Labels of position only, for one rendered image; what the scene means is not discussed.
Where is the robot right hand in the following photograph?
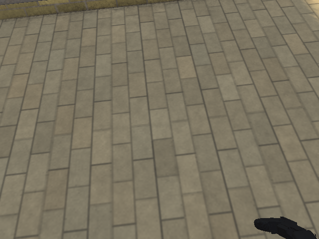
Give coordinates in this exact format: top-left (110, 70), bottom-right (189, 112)
top-left (254, 216), bottom-right (317, 239)

